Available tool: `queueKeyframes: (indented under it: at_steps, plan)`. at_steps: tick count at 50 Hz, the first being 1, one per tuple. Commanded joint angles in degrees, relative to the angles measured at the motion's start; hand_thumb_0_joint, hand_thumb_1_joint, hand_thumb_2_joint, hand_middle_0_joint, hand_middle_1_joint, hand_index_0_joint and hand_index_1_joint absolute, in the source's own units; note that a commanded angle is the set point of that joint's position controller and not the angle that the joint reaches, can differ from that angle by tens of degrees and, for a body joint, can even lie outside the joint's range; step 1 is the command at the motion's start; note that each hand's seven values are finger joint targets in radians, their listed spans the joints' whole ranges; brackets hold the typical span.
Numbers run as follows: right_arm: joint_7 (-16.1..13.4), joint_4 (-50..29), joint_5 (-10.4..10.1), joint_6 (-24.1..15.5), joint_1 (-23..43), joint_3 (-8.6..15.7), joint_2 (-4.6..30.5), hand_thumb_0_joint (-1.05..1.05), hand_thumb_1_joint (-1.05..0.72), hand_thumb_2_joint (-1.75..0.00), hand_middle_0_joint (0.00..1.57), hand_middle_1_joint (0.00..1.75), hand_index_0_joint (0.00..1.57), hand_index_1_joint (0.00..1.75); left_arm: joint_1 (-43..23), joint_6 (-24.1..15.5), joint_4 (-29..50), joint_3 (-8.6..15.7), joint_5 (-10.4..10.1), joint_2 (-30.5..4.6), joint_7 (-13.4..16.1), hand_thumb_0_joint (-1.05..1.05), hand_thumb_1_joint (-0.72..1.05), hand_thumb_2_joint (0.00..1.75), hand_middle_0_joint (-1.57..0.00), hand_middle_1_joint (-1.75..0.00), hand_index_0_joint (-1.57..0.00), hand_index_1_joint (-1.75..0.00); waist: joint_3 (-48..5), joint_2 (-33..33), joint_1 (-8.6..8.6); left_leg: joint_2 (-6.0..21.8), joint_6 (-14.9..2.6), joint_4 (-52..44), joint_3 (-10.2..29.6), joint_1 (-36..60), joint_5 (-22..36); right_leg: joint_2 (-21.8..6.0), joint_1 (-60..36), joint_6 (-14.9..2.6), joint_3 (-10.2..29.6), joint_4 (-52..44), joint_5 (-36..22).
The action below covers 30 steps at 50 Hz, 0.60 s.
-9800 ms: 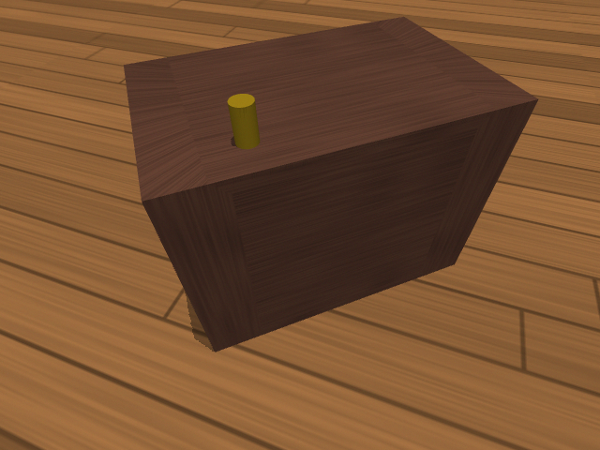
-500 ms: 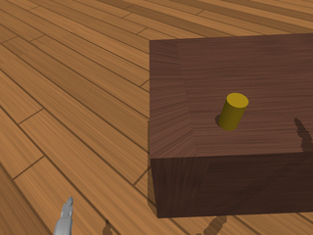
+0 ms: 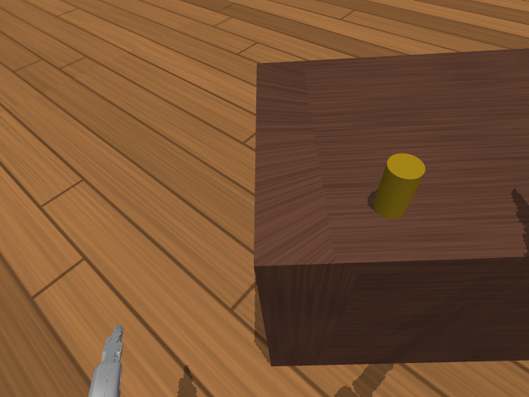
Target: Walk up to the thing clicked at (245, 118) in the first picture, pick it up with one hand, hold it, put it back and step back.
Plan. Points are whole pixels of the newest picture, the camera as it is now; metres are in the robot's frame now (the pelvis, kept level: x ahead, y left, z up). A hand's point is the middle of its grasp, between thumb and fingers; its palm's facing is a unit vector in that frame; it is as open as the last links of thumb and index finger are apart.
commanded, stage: go down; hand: right
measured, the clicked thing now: (397, 187) +0.46 -0.19 +0.04
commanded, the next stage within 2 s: approach in 0.86 s
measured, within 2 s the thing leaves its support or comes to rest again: neither
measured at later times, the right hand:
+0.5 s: hand out of the picture +0.38 -0.38 +0.17, palm faces +0.15 +0.99 +0.02, open 17.7 cm
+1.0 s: hand out of the picture +0.38 -0.38 +0.17, palm faces +0.15 +0.99 +0.02, open 17.6 cm
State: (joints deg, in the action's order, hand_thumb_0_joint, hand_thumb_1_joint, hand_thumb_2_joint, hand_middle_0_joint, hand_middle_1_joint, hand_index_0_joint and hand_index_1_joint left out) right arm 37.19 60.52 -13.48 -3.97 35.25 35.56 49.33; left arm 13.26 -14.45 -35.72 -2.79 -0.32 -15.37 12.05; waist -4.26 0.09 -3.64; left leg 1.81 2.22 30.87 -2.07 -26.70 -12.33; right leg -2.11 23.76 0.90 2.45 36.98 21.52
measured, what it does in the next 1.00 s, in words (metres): stands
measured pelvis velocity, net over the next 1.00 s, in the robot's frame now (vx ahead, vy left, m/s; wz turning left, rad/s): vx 0.00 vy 0.00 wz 0.00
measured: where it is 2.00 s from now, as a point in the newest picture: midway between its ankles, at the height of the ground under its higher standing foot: outside the picture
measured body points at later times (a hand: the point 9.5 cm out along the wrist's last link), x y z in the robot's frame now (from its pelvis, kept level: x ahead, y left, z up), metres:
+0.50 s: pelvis +0.00 -0.01 +0.00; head +0.05 -0.02 +0.44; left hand +0.15 +0.26 -0.06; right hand +0.36 -0.43 +0.17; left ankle +0.03 +0.15 -0.73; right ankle -0.04 -0.12 -0.73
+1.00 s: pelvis +0.00 +0.00 +0.00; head +0.04 -0.02 +0.44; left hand +0.15 +0.26 -0.06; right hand +0.36 -0.43 +0.17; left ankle +0.03 +0.15 -0.73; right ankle -0.04 -0.12 -0.73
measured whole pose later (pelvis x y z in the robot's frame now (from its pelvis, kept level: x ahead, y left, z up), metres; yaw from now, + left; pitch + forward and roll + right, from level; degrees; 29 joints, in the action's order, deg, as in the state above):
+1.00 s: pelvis +0.00 +0.00 +0.00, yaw +0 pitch +9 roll +2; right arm 37.3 62.7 -12.0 -3.6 37.6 36.6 51.0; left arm 15.4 -14.8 -31.1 -3.8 -0.1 -15.5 11.7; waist -4.9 0.4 -4.3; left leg 1.6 2.3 32.8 -2.0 -29.0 -13.1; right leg -2.3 26.2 0.8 2.5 39.4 22.6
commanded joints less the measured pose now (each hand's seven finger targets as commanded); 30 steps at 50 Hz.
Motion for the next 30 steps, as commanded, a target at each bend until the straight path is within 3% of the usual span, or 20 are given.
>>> queueKeyframes:
  at_steps: [1, 4, 5, 6, 7, 9, 11, 14, 15, 17, 19, 21, 22, 24, 25, 26, 27, 28, 29, 30]
  plan:
    - [-0.30, -10.85, -1.43, -3.53, 20.51, 3.68, 24.76, 0.00, 0.61, -0.06, 0.04, 0.06, 0.05, 0.06, -2.66, -2.77, 8.64, 3.38, 0.20, -9.44, 0.60, 0.00, -0.57, 0.06, -0.05, -0.05, -0.04, -0.06, -16.22, 9.01, 0.14, -1.81, -3.23, -0.81, -0.42, 10.22, 12.15, 1.40, -3.48, -0.50, -0.73, -4.42, -21.87]
    - [-0.53, -10.25, -0.66, -3.68, 21.27, 3.71, 25.14, 0.00, 0.58, -0.06, 0.04, 0.05, 0.05, 0.05, -2.26, -2.81, 8.77, 2.23, 0.20, -8.02, 0.35, 0.00, -0.57, 0.06, -0.05, -0.05, -0.05, -0.05, -17.12, 8.68, 0.32, -1.56, -3.28, -0.37, -0.09, 11.63, 13.32, 1.75, -2.44, -0.58, -0.96, -4.26, -21.34]
    - [-0.63, -13.16, -0.88, -4.17, 24.11, 3.65, 25.75, 0.00, 0.61, -0.06, 0.04, 0.06, 0.04, 0.06, -3.65, -3.00, 10.57, 1.70, 0.14, -7.92, 0.41, 0.00, -0.56, 0.06, -0.05, -0.05, -0.05, -0.05, -19.87, 9.90, 0.45, -1.78, -3.18, -0.09, -0.09, 11.46, 13.18, 1.45, -4.38, -0.44, -0.80, -3.91, -22.45]
    - [-0.80, -9.28, -0.57, -3.89, 22.09, 3.46, 25.48, 0.00, 0.60, -0.06, 0.04, 0.06, 0.04, 0.06, -3.15, -3.11, 10.27, 1.70, 0.25, -7.85, 0.42, 0.00, -0.56, 0.06, -0.05, -0.05, -0.05, -0.05, -17.64, 9.54, -0.02, -1.73, -3.17, -0.20, -0.03, 11.06, 13.14, 1.63, -3.20, -0.44, -1.02, -3.50, -21.96]
    - [-0.82, -12.84, -0.68, -4.24, 24.00, 3.81, 26.25, 0.00, 0.61, -0.06, 0.04, 0.06, 0.04, 0.06, -1.97, -2.99, 9.07, 2.99, 0.36, -9.24, 0.52, 0.00, -0.56, 0.06, -0.05, -0.05, -0.05, -0.05, -20.33, 11.08, 0.09, -1.86, -3.32, 0.11, -0.08, 10.75, 13.27, 1.47, -5.11, -0.25, -0.82, -3.61, -22.64]
    - [-0.91, -11.54, -0.08, -4.02, 24.22, 3.87, 27.76, 0.00, 0.59, -0.05, 0.04, 0.05, 0.05, 0.05, 1.49, -2.76, 6.31, 4.50, 0.55, -10.72, 0.70, 0.00, -0.56, 0.06, -0.05, -0.05, -0.05, -0.06, -19.51, 12.88, -0.27, -2.03, -3.46, -0.05, -0.16, 8.91, 11.89, 1.33, -5.79, 0.01, -0.65, -3.80, -22.76]
    - [-0.87, -8.04, -0.33, -3.57, 22.48, 2.80, 25.02, 0.00, 0.58, -0.05, 0.05, 0.05, 0.05, 0.05, -3.35, -3.29, 10.88, 3.06, 0.38, -9.87, 0.50, 0.00, -0.56, 0.06, -0.05, -0.05, -0.05, -0.05, -17.41, 10.42, -0.02, -2.27, -3.50, -0.15, -0.67, 8.55, 11.07, 0.93, -4.60, 0.11, -0.33, -3.57, -23.23]
    - [-0.47, -9.35, 0.05, -3.81, 23.81, 3.05, 26.48, 0.00, 0.61, -0.05, 0.04, 0.05, 0.05, 0.05, -0.05, -3.04, 6.23, 2.05, 0.61, -8.09, 0.18, 0.00, -0.56, 0.06, -0.05, -0.05, -0.04, -0.05, -19.15, 12.88, 0.14, -2.24, -3.73, 0.48, -0.42, 8.43, 12.73, 0.87, -4.40, 0.37, -0.35, -2.64, -26.01]
    - [-0.57, -10.23, 0.13, -3.84, 24.47, 3.42, 27.22, 0.00, 0.61, -0.05, 0.04, 0.05, 0.05, 0.05, -2.44, -3.34, 9.42, 2.47, 0.56, -9.20, 0.33, 0.00, -0.56, 0.06, -0.05, -0.05, -0.04, -0.05, -20.84, 12.63, 0.46, -2.29, -3.71, 0.50, -0.50, 8.88, 12.37, 0.74, -5.44, 0.39, -0.30, -2.78, -26.19]
    - [-0.43, -9.52, 0.00, -3.47, 21.91, 2.23, 25.03, 0.00, 0.60, -0.05, 0.04, 0.05, 0.05, 0.05, -2.12, -3.35, 9.71, 3.90, 0.64, -10.59, 0.44, 0.00, -0.56, 0.06, -0.05, -0.05, -0.05, -0.05, -19.25, 11.82, 0.04, -2.35, -3.67, 0.13, -0.59, 8.56, 11.03, 0.79, -4.56, 0.28, -0.40, -3.32, -23.52]
    - [-0.25, -7.15, -0.48, -3.30, 19.59, 2.16, 23.47, 0.00, 0.59, -0.05, 0.05, 0.05, 0.05, 0.05, -1.90, -3.33, 10.20, 2.53, 0.42, -9.51, 0.23, 0.00, -0.55, 0.05, -0.05, -0.05, -0.05, -0.05, -17.77, 8.78, 0.29, -2.25, -3.44, 0.05, -0.70, 9.65, 10.98, 1.01, -2.45, -0.13, -0.52, -3.44, -21.33]
    - [-0.20, -9.97, -0.93, -3.65, 22.63, 3.65, 25.35, 0.00, 0.59, -0.06, 0.04, 0.06, 0.05, 0.06, -1.74, -3.55, 12.19, 2.57, 0.25, -9.41, 0.46, 0.00, -0.56, 0.06, -0.05, -0.05, -0.05, -0.05, -21.03, 8.95, 0.02, -1.93, -3.39, 0.32, -0.26, 11.44, 12.75, 1.32, -2.86, -0.36, -0.80, -3.23, -21.63]
    - [-0.32, -7.82, -0.80, -3.56, 20.25, 3.80, 25.37, 0.00, 0.59, -0.06, 0.04, 0.06, 0.05, 0.05, -2.29, -3.41, 12.84, 1.65, 0.15, -8.61, 0.42, 0.00, -0.56, 0.06, -0.05, -0.05, -0.05, -0.05, -18.86, 7.36, 0.25, -1.79, -3.23, 0.30, -0.36, 12.32, 12.48, 1.52, -0.86, -0.63, -0.89, -3.53, -20.54]
    - [-0.51, -11.06, -0.62, -3.86, 22.16, 4.76, 27.34, 0.00, 0.61, -0.07, 0.04, 0.06, 0.04, 0.06, 1.09, -3.10, 11.00, 3.52, 0.12, -10.03, 0.68, 0.00, -0.57, 0.06, -0.05, -0.05, -0.04, -0.05, -19.94, 9.02, 0.36, -1.67, -3.38, 0.68, -0.16, 12.62, 13.98, 1.70, -1.98, -0.47, -1.00, -3.53, -21.94]
    - [-0.82, -9.76, -0.40, -3.75, 21.73, 5.00, 27.67, 0.00, 0.61, -0.06, 0.04, 0.06, 0.05, 0.06, 1.21, -3.10, 11.67, 2.46, 0.11, -9.15, 0.55, 0.00, -0.56, 0.06, -0.05, -0.05, -0.05, -0.05, -18.99, 8.34, 0.48, -1.75, -3.25, 0.58, -0.16, 12.18, 13.98, 1.74, -1.65, -0.58, -1.09, -3.20, -22.13]
    - [-0.82, -13.65, -0.52, -3.97, 23.60, 4.09, 26.58, 0.00, 0.61, -0.06, 0.04, 0.06, 0.05, 0.06, 2.89, -2.81, 9.75, 2.48, 0.20, -8.47, 0.51, 0.00, -0.56, 0.06, -0.05, -0.05, -0.05, -0.05, -20.38, 11.02, 0.73, -1.88, -3.33, 0.85, -0.24, 11.12, 13.63, 1.55, -4.41, -0.31, -1.00, -3.18, -23.18]
    - [-1.13, -12.01, -0.27, -3.54, 22.69, 4.36, 27.17, 0.00, 0.60, -0.06, 0.04, 0.06, 0.05, 0.06, 0.38, -3.09, 12.61, 2.86, 0.15, -9.32, 0.55, 0.00, -0.56, 0.06, -0.05, -0.05, -0.04, -0.05, -19.95, 11.47, 0.53, -2.05, -3.44, 0.72, -0.31, 10.12, 13.15, 1.33, -4.86, -0.03, -0.88, -3.06, -24.54]
    - [-1.33, -10.31, 0.02, -3.20, 21.26, 4.03, 26.45, 0.00, 0.59, -0.06, 0.04, 0.06, 0.05, 0.06, 3.06, -2.76, 8.89, 3.45, 0.33, -9.21, 0.44, 0.00, -0.56, 0.06, -0.05, -0.05, -0.05, -0.05, -17.76, 11.83, 0.34, -2.33, -3.68, 0.82, -0.56, 8.73, 13.20, 1.08, -4.71, 0.35, -0.57, -3.17, -26.31]
    - [-1.28, -11.47, -0.27, -3.34, 22.57, 3.63, 26.18, 0.00, 0.59, -0.05, 0.05, 0.05, 0.05, 0.05, 0.11, -2.98, 10.82, 2.67, 0.26, -8.76, 0.23, 0.00, -0.56, 0.06, -0.05, -0.05, -0.04, -0.05, -17.50, 12.01, 0.14, -2.19, -3.51, 0.36, -0.50, 8.31, 11.93, 1.09, -4.79, 0.22, -0.62, -2.90, -24.58]
    - [-1.37, -8.54, -0.04, -2.92, 21.64, 3.15, 25.12, 0.00, 0.58, -0.06, 0.04, 0.06, 0.05, 0.06, 1.84, -2.96, 9.50, 3.78, 0.37, -9.45, 0.32, 0.00, -0.56, 0.06, -0.05, -0.05, -0.05, -0.05, -16.28, 10.83, -0.70, -2.16, -3.59, 0.50, -0.44, 8.17, 12.70, 1.09, -3.89, 0.20, -0.65, -2.93, -24.92]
